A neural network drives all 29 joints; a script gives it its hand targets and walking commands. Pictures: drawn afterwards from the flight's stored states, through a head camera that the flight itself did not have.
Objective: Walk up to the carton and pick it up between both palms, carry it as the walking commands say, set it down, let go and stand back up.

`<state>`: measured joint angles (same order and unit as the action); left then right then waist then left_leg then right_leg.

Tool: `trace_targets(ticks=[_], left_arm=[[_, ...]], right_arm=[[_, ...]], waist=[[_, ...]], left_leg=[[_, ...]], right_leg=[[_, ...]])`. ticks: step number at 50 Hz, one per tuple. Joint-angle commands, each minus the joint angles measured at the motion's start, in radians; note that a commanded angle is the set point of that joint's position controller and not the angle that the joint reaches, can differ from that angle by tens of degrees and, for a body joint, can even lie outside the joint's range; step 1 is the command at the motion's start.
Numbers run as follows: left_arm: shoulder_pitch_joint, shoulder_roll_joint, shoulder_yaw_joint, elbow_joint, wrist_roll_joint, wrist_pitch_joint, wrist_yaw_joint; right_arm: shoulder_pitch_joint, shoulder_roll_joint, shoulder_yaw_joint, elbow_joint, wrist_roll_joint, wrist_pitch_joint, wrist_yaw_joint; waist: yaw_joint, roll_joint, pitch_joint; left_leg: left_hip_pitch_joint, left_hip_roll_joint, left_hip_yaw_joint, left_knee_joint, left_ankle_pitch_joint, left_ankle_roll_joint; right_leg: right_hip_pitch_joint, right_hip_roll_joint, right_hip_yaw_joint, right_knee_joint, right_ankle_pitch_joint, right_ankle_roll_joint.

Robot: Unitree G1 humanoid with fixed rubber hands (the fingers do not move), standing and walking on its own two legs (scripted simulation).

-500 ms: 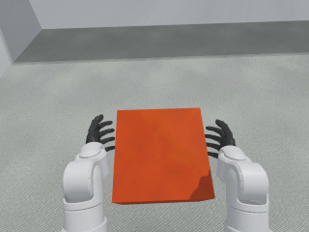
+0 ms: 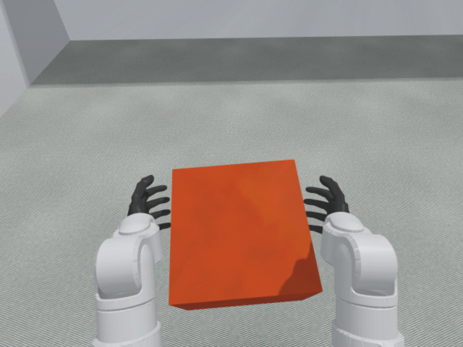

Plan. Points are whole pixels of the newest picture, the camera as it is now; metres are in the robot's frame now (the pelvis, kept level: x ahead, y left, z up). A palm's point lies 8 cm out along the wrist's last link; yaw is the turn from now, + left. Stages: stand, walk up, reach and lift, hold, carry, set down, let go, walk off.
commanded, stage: carry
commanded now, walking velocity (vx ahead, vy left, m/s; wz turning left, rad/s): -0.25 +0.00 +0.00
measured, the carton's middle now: (239, 236) +0.31 +0.00 +0.02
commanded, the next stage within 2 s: none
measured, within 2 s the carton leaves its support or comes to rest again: neither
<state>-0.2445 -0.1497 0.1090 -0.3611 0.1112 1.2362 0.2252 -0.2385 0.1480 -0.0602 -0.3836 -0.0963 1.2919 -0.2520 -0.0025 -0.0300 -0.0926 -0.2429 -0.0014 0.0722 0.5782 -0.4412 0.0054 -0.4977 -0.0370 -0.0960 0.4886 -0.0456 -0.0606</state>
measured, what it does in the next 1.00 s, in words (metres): walks backwards: right foot, then left foot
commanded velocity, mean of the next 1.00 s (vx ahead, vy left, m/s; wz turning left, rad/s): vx -0.16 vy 0.00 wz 0.00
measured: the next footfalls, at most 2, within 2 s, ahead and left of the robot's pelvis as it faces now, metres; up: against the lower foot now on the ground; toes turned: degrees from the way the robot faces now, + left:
right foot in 0.36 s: -0.12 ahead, -0.12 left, +0.00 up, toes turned -5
left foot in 0.76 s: -0.28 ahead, +0.11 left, +0.00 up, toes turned +5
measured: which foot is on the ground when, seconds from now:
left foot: down 0.00-0.38, up 0.40-0.74, down 0.76-1.00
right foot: down 0.00-0.02, up 0.04-0.34, down 0.36-0.78, up 0.80-1.00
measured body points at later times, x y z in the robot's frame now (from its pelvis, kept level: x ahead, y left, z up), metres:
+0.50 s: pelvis -0.18 -0.02 +0.01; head -0.18 -0.05 +0.46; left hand +0.11 +0.10 +0.11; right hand +0.07 -0.19 +0.09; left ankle -0.15 +0.11 -0.65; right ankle -0.16 -0.11 -0.73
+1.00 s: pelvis -0.34 +0.00 +0.01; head -0.37 +0.02 +0.46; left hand -0.08 +0.17 +0.12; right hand -0.07 -0.13 +0.12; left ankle -0.32 +0.11 -0.73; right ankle -0.35 -0.14 -0.69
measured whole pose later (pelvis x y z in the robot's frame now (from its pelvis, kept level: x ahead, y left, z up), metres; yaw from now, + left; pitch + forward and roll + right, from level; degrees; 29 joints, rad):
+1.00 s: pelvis -0.34 +0.00 +0.01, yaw +0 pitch +2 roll -1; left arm -0.18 -0.14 0.06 -0.41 0.09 1.27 0.24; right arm -0.13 0.13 -0.04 -0.41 -0.10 1.27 -0.21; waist 0.04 -0.02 -0.14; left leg -0.34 0.04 0.07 0.55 -0.25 0.02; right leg -0.42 -0.04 -0.03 0.86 -0.45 0.04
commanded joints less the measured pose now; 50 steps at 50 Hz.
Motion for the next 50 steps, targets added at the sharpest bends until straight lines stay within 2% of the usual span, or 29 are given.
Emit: trace_targets(ticks=[1, 2, 3, 4, 6, 10, 13, 15, 16, 17, 18, 19, 20, 21, 22, 23, 25, 33, 35, 36, 37, 38, 39, 40, 41, 42, 43, 45, 50], left_arm=[[-0.292, -0.994, -0.639, -0.06, -0.367, 0.014, -0.251], [-0.365, -1.007, -0.679, -0.104, -0.391, 0.009, -0.256], [-0.388, -1.025, -0.691, -0.103, -0.395, 0.004, -0.26], [-0.399, -1.049, -0.699, -0.109, -0.404, -0.003, -0.262], [-0.407, -1.059, -0.712, -0.131, -0.416, -0.002, -0.259], [-0.301, -1.004, -0.707, -0.09, -0.409, 0.022, -0.249], [-0.264, -0.984, -0.693, -0.067, -0.399, 0.035, -0.247], [-0.241, -0.98, -0.673, -0.054, -0.391, 0.039, -0.248], [-0.229, -0.981, -0.659, -0.05, -0.389, 0.038, -0.251], [-0.208, -0.973, -0.641, -0.039, -0.383, 0.035, -0.255], [-0.196, -0.955, -0.627, -0.031, -0.376, 0.03, -0.26], [-0.204, -0.959, -0.635, -0.033, -0.377, 0.02, -0.26], [-0.217, -1.006, -0.621, -0.04, -0.376, 0.003, -0.264], [-0.238, -1.017, -0.628, -0.077, -0.376, 0.0, -0.267], [-0.255, -1.029, -0.627, -0.1, -0.37, -0.008, -0.268], [-0.256, -1.034, -0.626, -0.114, -0.36, -0.013, -0.267], [-0.215, -1.018, -0.606, -0.106, -0.343, -0.013, -0.263], [-0.196, -0.931, -0.598, -0.072, -0.332, 0.024, -0.249], [-0.211, -0.943, -0.616, -0.063, -0.342, 0.029, -0.249], [-0.221, -0.947, -0.627, -0.057, -0.347, 0.031, -0.248], [-0.237, -0.953, -0.639, -0.057, -0.351, 0.031, -0.25], [-0.258, -0.955, -0.647, -0.059, -0.352, 0.032, -0.252], [-0.284, -0.967, -0.652, -0.071, -0.352, 0.028, -0.254], [-0.37, -0.981, -0.692, -0.115, -0.379, 0.02, -0.262], [-0.392, -1.008, -0.708, -0.122, -0.393, 0.014, -0.267], [-0.395, -1.036, -0.72, -0.131, -0.406, 0.009, -0.268], [-0.388, -1.044, -0.723, -0.134, -0.411, 0.01, -0.267], [-0.378, -1.023, -0.736, -0.141, -0.417, 0.018, -0.26], [-0.266, -0.957, -0.691, -0.072, -0.389, 0.052, -0.246]], right_arm=[[-0.342, 0.947, 0.555, -0.072, 0.347, -0.046, 0.267], [-0.348, 0.981, 0.553, -0.059, 0.358, -0.055, 0.277], [-0.366, 0.998, 0.565, -0.085, 0.361, -0.058, 0.284], [-0.383, 1.011, 0.573, -0.112, 0.36, -0.069, 0.29], [-0.372, 1.0, 0.553, -0.118, 0.357, -0.074, 0.294], [-0.266, 0.917, 0.527, -0.107, 0.316, -0.068, 0.278], [-0.265, 0.897, 0.538, -0.115, 0.311, -0.059, 0.272], [-0.272, 0.904, 0.556, -0.12, 0.319, -0.054, 0.268], [-0.277, 0.915, 0.572, -0.124, 0.327, -0.052, 0.266], [-0.277, 0.918, 0.586, -0.124, 0.33, -0.053, 0.264], [-0.286, 0.92, 0.598, -0.131, 0.333, -0.053, 0.264], [-0.307, 0.934, 0.614, -0.157, 0.339, -0.055, 0.265], [-0.412, 0.979, 0.672, -0.225, 0.383, -0.058, 0.272], [-0.419, 1.006, 0.681, -0.214, 0.396, -0.061, 0.278], [-0.434, 1.028, 0.692, -0.214, 0.408, -0.067, 0.282], [-0.445, 1.036, 0.706, -0.22, 0.414, -0.071, 0.286], [-0.427, 1.011, 0.714, -0.232, 0.421, -0.07, 0.286], [-0.331, 0.927, 0.648, -0.13, 0.376, -0.025, 0.264], [-0.306, 0.926, 0.623, -0.105, 0.361, -0.022, 0.265], [-0.303, 0.926, 0.605, -0.089, 0.353, -0.022, 0.266], [-0.315, 0.929, 0.586, -0.078, 0.348, -0.025, 0.268], [-0.323, 0.92, 0.566, -0.07, 0.34, -0.028, 0.269], [-0.329, 0.933, 0.564, -0.069, 0.341, -0.033, 0.275], [-0.35, 0.96, 0.561, -0.071, 0.347, -0.044, 0.283], [-0.359, 0.984, 0.569, -0.094, 0.347, -0.051, 0.288], [-0.364, 0.994, 0.573, -0.115, 0.349, -0.061, 0.291], [-0.358, 0.985, 0.566, -0.121, 0.351, -0.064, 0.292], [-0.31, 0.952, 0.543, -0.111, 0.333, -0.066, 0.285], [-0.273, 0.87, 0.535, -0.116, 0.304, -0.043, 0.264]], waist=[[-0.007, 0.353, -0.263], [-0.021, 0.339, -0.206], [-0.009, 0.195, -0.166], [0.002, 0.127, -0.136], [0.004, 0.173, -0.121], [0.004, 0.228, -0.215], [-0.007, 0.277, -0.262], [-0.001, 0.262, -0.281], [0.009, 0.221, -0.301], [0.007, 0.13, -0.308], [0.002, -0.082, -0.28], [0.002, -0.332, -0.254], [0.016, -0.316, -0.233], [0.014, -0.187, -0.207], [0.012, -0.114, -0.196], [0.009, -0.087, -0.187], [0.006, -0.101, -0.201], [0.016, -0.196, -0.258], [0.009, -0.181, -0.278], [0.007, -0.14, -0.273], [0.013, -0.034, -0.273], [0.005, 0.164, -0.254], [-0.004, 0.333, -0.201], [-0.015, 0.284, -0.138], [-0.004, 0.166, -0.096], [0.008, 0.139, -0.077], [0.012, 0.171, -0.074], [0.007, 0.217, -0.1], [0.004, 0.229, -0.201]], left_leg=[[0.18, 0.461, -0.474, -0.275, 0.477, 0.127], [0.006, 0.512, -0.436, -0.27, 0.612, 0.211], [-0.094, 0.425, -0.316, -0.252, 0.539, 0.21], [-0.121, 0.342, -0.211, -0.244, 0.447, 0.176], [-0.102, 0.269, -0.129, -0.225, 0.432, 0.144], [0.088, 0.267, -0.167, -0.134, 0.745, 0.156], [0.133, 0.293, -0.231, -0.146, 0.747, 0.171], [0.149, 0.28, -0.239, -0.117, 0.708, 0.16], [0.134, 0.256, -0.205, -0.063, 0.689, 0.128], [0.047, 0.211, -0.169, 0.008, 0.574, 0.069], [-0.185, 0.136, -0.12, 0.098, 0.275, 0.008], [-0.377, 0.043, -0.024, 0.244, -0.091, -0.035], [-0.344, 0.03, -0.096, 0.477, -0.195, -0.025], [-0.333, 0.028, -0.102, 0.597, -0.141, -0.029], [-0.333, 0.022, -0.108, 0.657, -0.073, -0.025], [-0.334, 0.023, -0.1, 0.684, -0.021, -0.028], [-0.349, 0.017, -0.073, 0.683, 0.01, -0.039], [-0.186, -0.006, 0.009, 0.202, -0.095, -0.014], [-0.082, -0.017, 0.03, -0.027, -0.034, 0.002], [-0.011, -0.004, 0.022, -0.184, 0.029, 0.008], [0.095, 0.078, -0.06, -0.24, 0.049, 0.018], [0.154, 0.274, -0.308, -0.307, -0.013, 0.058], [0.071, 0.474, -0.468, -0.347, 0.084, 0.132], [-0.099, 0.467, -0.417, -0.359, 0.13, 0.189], [-0.188, 0.38, -0.3, -0.356, 0.067, 0.16], [-0.216, 0.312, -0.214, -0.351, 0.048, 0.121], [-0.204, 0.268, -0.151, -0.34, 0.047, 0.099], [-0.096, 0.234, -0.138, -0.295, 0.108, 0.096], [0.076, 0.259, -0.216, -0.212, 0.35, 0.133]], right_leg=[[-0.142, -0.022, 0.05, 0.269, -0.474, 0.097], [-0.09, 0.007, 0.082, 0.53, -0.562, 0.081], [-0.035, 0.016, 0.115, 0.698, -0.469, 0.078], [-0.06, 0.028, 0.12, 0.784, -0.396, 0.077], [-0.114, 0.035, 0.09, 0.811, -0.346, 0.076], [-0.075, 0.045, 0.044, 0.58, -0.453, 0.095], [0.006, 0.042, 0.029, 0.336, -0.481, 0.092], [0.076, 0.049, 0.021, 0.107, -0.429, 0.086], [0.167, 0.037, 0.004, -0.085, -0.308, 0.085], [0.269, -0.043, 0.085, -0.178, -0.2, 0.07], [0.406, -0.208, 0.27, -0.18, 0.094, 0.028], [0.45, -0.423, 0.42, -0.128, 0.56, -0.085], [0.362, -0.399, 0.359, -0.086, 0.7, -0.154], [0.311, -0.351, 0.269, -0.088, 0.581, -0.143], [0.277, -0.305, 0.209, -0.085, 0.43, -0.128], [0.254, -0.269, 0.177, -0.089, 0.29, -0.111], [0.282, -0.248, 0.183, -0.089, 0.175, -0.092], [0.338, -0.256, 0.288, -0.132, 0.094, -0.107], [0.312, -0.236, 0.281, -0.129, -0.054, -0.087], [0.269, -0.209, 0.253, -0.106, -0.152, -0.046], [0.164, -0.175, 0.207, -0.057, -0.24, 0.004], [0.002, -0.111, 0.142, 0.068, -0.326, 0.064], [-0.119, -0.037, 0.043, 0.235, -0.487, 0.104], [-0.027, -0.019, 0.088, 0.444, -0.488, 0.092], [0.032, -0.015, 0.113, 0.545, -0.392, 0.096], [0.029, 0.001, 0.107, 0.605, -0.34, 0.094], [0.014, 0.007, 0.091, 0.614, -0.319, 0.093], [-0.016, 0.004, 0.072, 0.515, -0.342, 0.096], [0.091, 0.02, 0.015, 0.11, -0.441, 0.093]])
